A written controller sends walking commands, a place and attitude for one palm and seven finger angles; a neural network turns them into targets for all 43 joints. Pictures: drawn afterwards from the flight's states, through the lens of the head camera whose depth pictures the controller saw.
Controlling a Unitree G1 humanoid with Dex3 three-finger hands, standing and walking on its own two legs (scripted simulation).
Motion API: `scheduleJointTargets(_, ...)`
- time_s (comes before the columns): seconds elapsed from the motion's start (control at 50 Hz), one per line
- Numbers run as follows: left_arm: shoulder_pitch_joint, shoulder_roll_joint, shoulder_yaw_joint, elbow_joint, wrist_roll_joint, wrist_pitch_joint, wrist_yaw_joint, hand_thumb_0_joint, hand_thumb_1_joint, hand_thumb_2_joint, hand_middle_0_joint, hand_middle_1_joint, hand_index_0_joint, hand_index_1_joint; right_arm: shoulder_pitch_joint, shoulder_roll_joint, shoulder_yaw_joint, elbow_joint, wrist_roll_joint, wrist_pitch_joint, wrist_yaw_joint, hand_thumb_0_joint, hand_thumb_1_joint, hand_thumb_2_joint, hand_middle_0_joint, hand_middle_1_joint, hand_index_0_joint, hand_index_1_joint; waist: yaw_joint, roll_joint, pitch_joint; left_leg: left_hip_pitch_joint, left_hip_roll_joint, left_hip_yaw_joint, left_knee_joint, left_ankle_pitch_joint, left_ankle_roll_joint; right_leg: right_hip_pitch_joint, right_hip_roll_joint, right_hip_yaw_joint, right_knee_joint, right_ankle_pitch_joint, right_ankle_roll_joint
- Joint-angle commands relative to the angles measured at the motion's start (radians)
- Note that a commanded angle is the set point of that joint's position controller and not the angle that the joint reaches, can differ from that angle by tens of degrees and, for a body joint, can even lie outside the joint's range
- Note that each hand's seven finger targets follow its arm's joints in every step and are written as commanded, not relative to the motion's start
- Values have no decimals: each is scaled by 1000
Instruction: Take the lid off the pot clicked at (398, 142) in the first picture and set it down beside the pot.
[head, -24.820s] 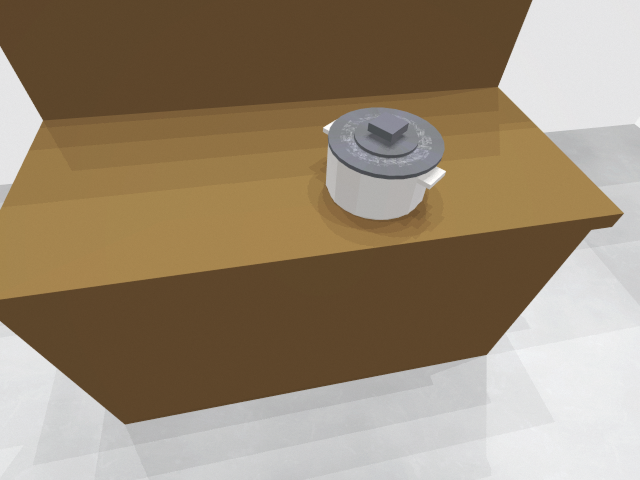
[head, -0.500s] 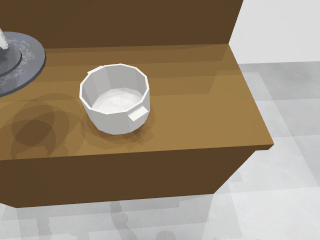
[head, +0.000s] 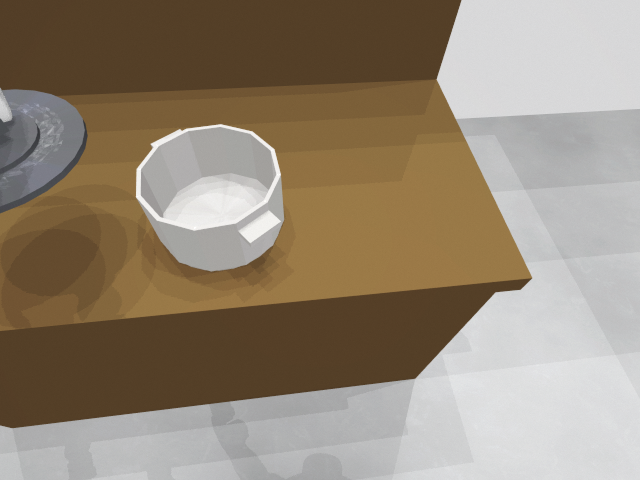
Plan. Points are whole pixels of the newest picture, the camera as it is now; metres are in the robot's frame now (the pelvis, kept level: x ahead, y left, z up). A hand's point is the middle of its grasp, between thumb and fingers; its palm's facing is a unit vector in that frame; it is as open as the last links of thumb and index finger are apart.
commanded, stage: lower the lid onto the table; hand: left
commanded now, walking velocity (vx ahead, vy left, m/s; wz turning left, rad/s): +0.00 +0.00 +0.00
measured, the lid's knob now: out of the picture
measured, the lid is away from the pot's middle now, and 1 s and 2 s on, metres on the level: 0.23 0.24 0.24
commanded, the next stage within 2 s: none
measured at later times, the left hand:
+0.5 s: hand out of the picture +0.46 +0.37 +0.15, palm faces -0.41 -0.19 -0.89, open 8.3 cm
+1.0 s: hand out of the picture +0.44 +0.37 +0.13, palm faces -0.44 -0.18 -0.88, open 8.3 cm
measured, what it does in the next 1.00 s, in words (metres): stands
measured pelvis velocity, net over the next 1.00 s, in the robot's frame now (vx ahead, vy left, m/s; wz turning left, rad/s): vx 0.00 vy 0.01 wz -0.01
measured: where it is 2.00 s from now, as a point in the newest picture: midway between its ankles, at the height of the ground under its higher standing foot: outside the picture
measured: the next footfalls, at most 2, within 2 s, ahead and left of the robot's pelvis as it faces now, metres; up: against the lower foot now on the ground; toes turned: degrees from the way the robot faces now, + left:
none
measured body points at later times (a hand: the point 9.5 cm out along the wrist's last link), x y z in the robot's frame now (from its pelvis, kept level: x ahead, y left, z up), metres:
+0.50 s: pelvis +0.01 +0.00 +0.00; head +0.09 +0.01 +0.44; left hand +0.47 +0.37 +0.21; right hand +0.04 -0.28 -0.12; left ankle +0.02 +0.10 -0.74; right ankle -0.03 -0.15 -0.74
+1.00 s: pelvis +0.00 +0.01 -0.01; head +0.08 +0.02 +0.43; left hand +0.46 +0.37 +0.18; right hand +0.02 -0.28 -0.12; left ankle +0.02 +0.10 -0.74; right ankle -0.03 -0.15 -0.74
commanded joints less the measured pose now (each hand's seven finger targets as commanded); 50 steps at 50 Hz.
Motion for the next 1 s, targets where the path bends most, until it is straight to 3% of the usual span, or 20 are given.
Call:
scheduleJointTargets(0.0, -506, 323, 62, -186, -1, -7, 56, 0, 538, 998, -784, -1031, -768, -1025, 58, -189, -60, -66, 0, -18, -7, 0, -900, -900, 200, 300, 200, 300, -13, 120, -402, 321, -38, 23, -16, 266, 72, -4, 81, -63, -13, 260, -58)
scheduleJointTargets(0.08, -557, 390, 114, -299, 8, -23, 66, 0, 538, 998, -784, -1031, -768, -1025, 57, -189, -64, -75, -7, -18, -6, 0, -900, -900, 200, 300, 200, 300, 3, 196, -502, 388, -34, 10, 7, 390, 75, 25, 79, -55, 6, 333, -62)
scheduleJointTargets(0.14, -494, 353, 94, -210, 5, -28, 65, 0, 538, 998, -784, -1031, -768, -1025, 68, -186, -62, -71, -2, -15, -10, 0, -900, -900, 200, 300, 200, 300, -10, 145, -446, 356, -34, 12, 9, 382, 72, -7, 84, -64, 6, 318, -57)
scheduleJointTargets(0.16, -496, 352, 89, -222, -8, -29, 59, 0, 538, 998, -784, -1031, -768, -1025, 49, -193, -64, -72, -1, -19, -7, 0, -900, -900, 200, 300, 200, 300, 3, 173, -453, 359, -35, 8, 8, 415, 72, -10, 78, -63, 5, 333, -63)
scheduleJointTargets(0.18, -514, 376, 119, -259, -2, -30, 64, 0, 538, 998, -784, -1031, -768, -1025, 65, -192, -67, -71, -6, -11, -5, 0, -900, -900, 200, 300, 200, 300, -1, 168, -478, 382, -30, 6, 19, 423, 75, 1, 80, -61, 13, 339, -58)
scheduleJointTargets(0.2, -500, 347, 96, -250, 2, -31, 67, 0, 538, 998, -784, -1031, -768, -1025, 68, -187, -68, -78, -4, -12, -6, 0, -900, -900, 200, 300, 200, 300, -7, 197, -487, 398, -31, 5, 22, 452, 72, -24, 82, -64, 16, 328, -59)
scheduleJointTargets(0.26, -430, 366, 114, -173, -6, -38, 66, 0, 538, 998, -784, -1031, -768, -1025, 65, -192, -66, -70, -2, -16, -4, 0, -900, -900, 200, 300, 200, 300, 0, 132, -458, 348, -38, 9, 31, 449, 73, -21, 81, -63, 19, 349, -59)
scheduleJointTargets(0.34, -476, 324, 72, -197, -6, -39, 67, 0, 538, 998, -784, -1031, -768, -1025, 76, -189, -66, -64, -1, -4, -3, 0, -900, -900, 200, 300, 200, 300, -20, 162, -443, 352, -32, 12, 30, 384, 72, -50, 85, -64, 17, 308, -56)
scheduleJointTargets(0.36, -498, 343, 83, -237, -13, -44, 66, 0, 538, 998, -784, -1031, -768, -1025, 58, -197, -68, -64, -1, -9, -4, 0, -900, -900, 200, 300, 200, 300, -6, 182, -472, 378, -28, 7, 32, 441, 72, -46, 80, -63, 21, 334, -61)
scheduleJointTargets(0.4, -500, 392, 132, -274, 5, -53, 82, 0, 538, 998, -784, -1031, -768, -1025, 85, -189, -70, -72, -8, -4, -8, 0, -900, -900, 200, 300, 200, 300, -11, 201, -549, 420, -30, 3, 50, 496, 75, -31, 86, -60, 36, 346, -56)
scheduleJointTargets(0.48, -446, 387, 140, -213, -13, -68, 80, 0, 538, 998, -784, -1031, -768, -1025, 85, -193, -68, -60, -5, -6, -9, 0, -900, -900, 200, 300, 200, 300, -12, 158, -497, 375, -28, 7, 54, 442, 78, -46, 83, -61, 35, 334, -52)
scheduleJointTargets(0.54, -455, 360, 115, -214, -11, -70, 81, 0, 538, 998, -784, -1031, -768, -1025, 87, -190, -70, -61, -5, -4, -8, 0, -900, -900, 200, 300, 200, 300, -16, 180, -487, 373, -29, 6, 54, 438, 75, -65, 85, -65, 35, 325, -56)
scheduleJointTargets(0.56, -455, 381, 131, -241, -12, -77, 83, 0, 538, 998, -784, -1031, -768, -1025, 77, -193, -70, -63, -6, -5, -7, 0, -900, -900, 200, 300, 200, 300, -3, 206, -512, 391, -27, 1, 60, 505, 74, -58, 82, -61, 43, 352, -60)
scheduleJointTargets(0.6, -447, 388, 141, -236, -3, -77, 90, 0, 538, 998, -784, -1031, -768, -1025, 88, -191, -69, -66, -6, 1, -5, 0, -900, -900, 200, 300, 200, 300, -10, 211, -506, 395, -28, -5, 64, 500, 71, -74, 88, -64, 45, 329, -57)
scheduleJointTargets(0.68, -397, 396, 158, -192, -12, -83, 88, 0, 538, 998, -784, -1031, -768, -1025, 90, -196, -69, -63, -5, 5, 0, 0, -900, -900, 200, 300, 200, 300, -7, 154, -478, 342, -30, 6, 72, 430, 75, -69, 85, -61, 47, 319, -55)
scheduleJointTargets(0.7, -424, 388, 150, -227, -11, -84, 91, 0, 538, 998, -784, -1031, -768, -1025, 92, -194, -72, -68, -5, 9, 0, 0, -900, -900, 200, 300, 200, 300, -8, 171, -506, 360, -29, -2, 67, 455, 73, -69, 86, -65, 51, 323, -57)
scheduleJointTargets(0.74, -401, 343, 116, -179, -12, -85, 88, 0, 538, 998, -784, -1031, -768, -1025, 96, -192, -74, -60, -4, 6, -1, 0, -900, -900, 200, 300, 200, 300, -19, 160, -463, 347, -28, 2, 69, 410, 73, -105, 88, -69, 44, 289, -56)
scheduleJointTargets(0.84, -421, 353, 117, -198, -12, -94, 96, 0, 538, 998, -784, -1031, -768, -1025, 105, -194, -72, -58, -4, 6, -8, 0, -900, -900, 200, 300, 200, 300, -22, 171, -486, 347, -28, -1, 70, 378, 72, -109, 90, -68, 50, 263, -59)
scheduleJointTargets(0.88, -456, 374, 136, -276, -16, -103, 102, 0, 538, 998, -784, -1031, -768, -1025, 102, -197, -75, -56, -10, 4, -10, 0, -900, -900, 200, 300, 200, 300, -15, 225, -527, 399, -20, -8, 78, 424, 71, -117, 89, -67, 54, 266, -61)
scheduleJointTargets(0.98, -393, 324, 115, -203, -25, -116, 105, 0, 538, 998, -784, -1031, -768, -1025, 106, -194, -72, -48, -9, -6, -17, 0, -900, -900, 200, 300, 200, 300, -22, 195, -470, 368, -22, -15, 78, 367, 68, -159, 92, -71, 51, 218, -62)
